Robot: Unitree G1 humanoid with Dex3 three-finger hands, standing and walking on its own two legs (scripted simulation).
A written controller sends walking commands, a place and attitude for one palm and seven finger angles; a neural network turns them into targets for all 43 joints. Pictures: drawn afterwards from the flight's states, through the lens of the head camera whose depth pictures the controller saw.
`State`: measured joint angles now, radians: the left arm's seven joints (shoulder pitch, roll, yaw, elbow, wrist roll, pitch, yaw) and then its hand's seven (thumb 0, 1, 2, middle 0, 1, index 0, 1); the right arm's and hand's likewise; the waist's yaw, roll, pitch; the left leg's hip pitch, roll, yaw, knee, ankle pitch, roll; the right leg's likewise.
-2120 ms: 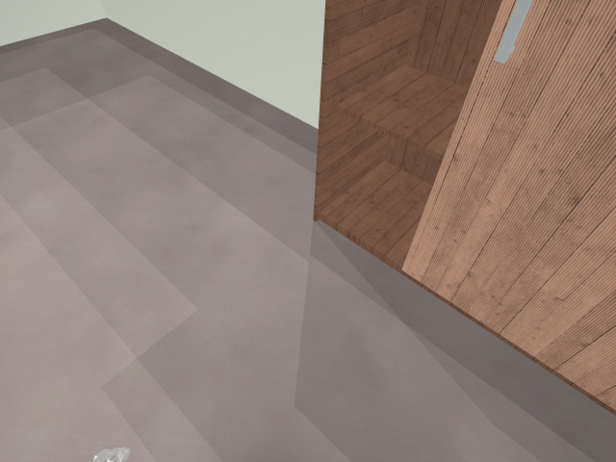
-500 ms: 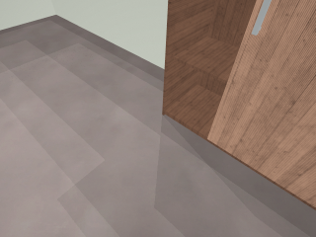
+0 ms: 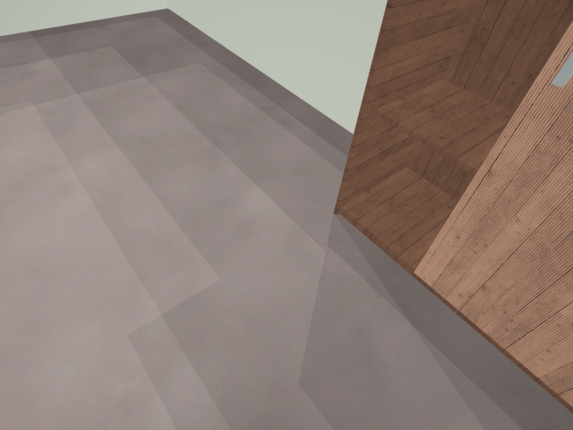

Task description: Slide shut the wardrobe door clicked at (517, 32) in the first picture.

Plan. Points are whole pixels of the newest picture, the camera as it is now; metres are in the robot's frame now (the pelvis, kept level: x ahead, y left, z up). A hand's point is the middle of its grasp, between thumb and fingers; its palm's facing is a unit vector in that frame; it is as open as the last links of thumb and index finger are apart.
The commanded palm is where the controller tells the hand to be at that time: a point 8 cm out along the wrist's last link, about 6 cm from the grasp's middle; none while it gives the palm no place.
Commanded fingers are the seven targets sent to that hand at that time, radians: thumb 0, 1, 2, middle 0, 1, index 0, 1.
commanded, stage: walk to a spot facing it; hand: right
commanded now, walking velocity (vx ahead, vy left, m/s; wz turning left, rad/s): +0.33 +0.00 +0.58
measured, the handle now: out of the picture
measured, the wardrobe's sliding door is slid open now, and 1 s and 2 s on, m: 0.44 0.44 0.44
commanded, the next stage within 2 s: none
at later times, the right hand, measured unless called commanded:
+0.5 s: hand (428, 425) +0.18 -0.25 -0.18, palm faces -0.14 +0.97 -0.18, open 7.4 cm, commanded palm none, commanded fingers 0.00 -0.90 -0.90 0.20 0.30 0.20 0.30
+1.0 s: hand (315, 235) +0.56 -0.07 -0.16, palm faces -0.59 +0.79 -0.18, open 7.3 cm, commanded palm none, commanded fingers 0.00 -0.90 -0.90 0.20 0.30 0.20 0.30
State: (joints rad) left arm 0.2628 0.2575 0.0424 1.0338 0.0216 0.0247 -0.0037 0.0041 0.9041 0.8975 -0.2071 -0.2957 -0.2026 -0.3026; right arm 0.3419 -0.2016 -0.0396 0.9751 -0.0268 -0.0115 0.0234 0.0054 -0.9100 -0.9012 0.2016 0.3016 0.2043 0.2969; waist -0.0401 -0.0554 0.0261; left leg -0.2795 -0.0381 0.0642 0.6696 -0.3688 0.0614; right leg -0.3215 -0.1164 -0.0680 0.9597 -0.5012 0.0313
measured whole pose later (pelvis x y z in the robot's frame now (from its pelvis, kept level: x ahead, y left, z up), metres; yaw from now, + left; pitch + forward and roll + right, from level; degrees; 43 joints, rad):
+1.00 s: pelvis +0.35 +0.00 -0.01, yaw +34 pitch +1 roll +0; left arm 0.43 0.16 0.04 1.05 0.01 -0.01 0.01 0.00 0.91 0.90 -0.20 -0.30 -0.20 -0.30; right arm 0.08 -0.18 -0.06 0.89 -0.04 0.01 0.04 0.00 -0.91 -0.90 0.20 0.30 0.20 0.30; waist 0.05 0.00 0.11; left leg -0.45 0.00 0.15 0.66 -0.20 0.08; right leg -0.12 -0.15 -0.37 0.81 -0.53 0.04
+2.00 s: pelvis +0.41 +0.01 +0.00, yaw +70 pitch +2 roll +0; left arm 0.31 0.24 0.07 0.97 0.02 0.03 0.01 0.00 0.90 0.90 -0.21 -0.30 -0.20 -0.30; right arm 0.11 -0.21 -0.07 0.88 -0.03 0.03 0.02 0.01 -0.91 -0.90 0.20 0.30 0.20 0.30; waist 0.04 -0.05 0.08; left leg -0.31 0.01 0.10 0.64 -0.36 0.03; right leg -0.29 -0.20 -0.27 0.82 -0.49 0.06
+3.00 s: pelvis +0.46 +0.12 +0.02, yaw +106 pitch +1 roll +0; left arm 0.30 0.19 0.06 0.98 0.03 0.00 0.01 0.00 0.90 0.90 -0.21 -0.30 -0.20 -0.30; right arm 0.12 -0.24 -0.10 0.89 -0.03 0.07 0.03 0.01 -0.92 -0.90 0.19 0.30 0.20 0.30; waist 0.04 -0.01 0.09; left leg -0.42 0.06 0.09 0.81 -0.39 -0.05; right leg -0.17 -0.16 -0.36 0.53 -0.34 0.01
